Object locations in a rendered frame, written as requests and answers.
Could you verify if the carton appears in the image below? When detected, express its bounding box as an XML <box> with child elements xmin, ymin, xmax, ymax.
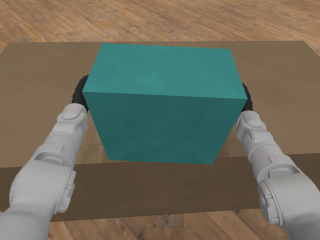
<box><xmin>82</xmin><ymin>43</ymin><xmax>248</xmax><ymax>165</ymax></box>

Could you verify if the right robot upper arm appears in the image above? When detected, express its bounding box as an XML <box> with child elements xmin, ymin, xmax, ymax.
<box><xmin>257</xmin><ymin>173</ymin><xmax>320</xmax><ymax>240</ymax></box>

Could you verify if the robot left hand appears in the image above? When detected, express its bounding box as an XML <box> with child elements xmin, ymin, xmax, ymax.
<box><xmin>71</xmin><ymin>74</ymin><xmax>89</xmax><ymax>113</ymax></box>

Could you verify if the left robot upper arm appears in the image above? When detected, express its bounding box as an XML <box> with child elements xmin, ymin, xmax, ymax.
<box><xmin>0</xmin><ymin>159</ymin><xmax>76</xmax><ymax>240</ymax></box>

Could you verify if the robot right hand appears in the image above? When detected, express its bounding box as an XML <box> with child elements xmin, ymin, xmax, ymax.
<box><xmin>241</xmin><ymin>83</ymin><xmax>253</xmax><ymax>112</ymax></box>

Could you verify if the robot left forearm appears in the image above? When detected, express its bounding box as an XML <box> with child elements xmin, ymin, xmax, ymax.
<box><xmin>9</xmin><ymin>103</ymin><xmax>88</xmax><ymax>205</ymax></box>

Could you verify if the robot right forearm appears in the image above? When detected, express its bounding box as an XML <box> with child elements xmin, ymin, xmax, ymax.
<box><xmin>235</xmin><ymin>110</ymin><xmax>320</xmax><ymax>198</ymax></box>

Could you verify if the pedestal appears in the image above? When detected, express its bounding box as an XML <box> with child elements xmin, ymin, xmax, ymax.
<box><xmin>0</xmin><ymin>40</ymin><xmax>320</xmax><ymax>222</ymax></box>

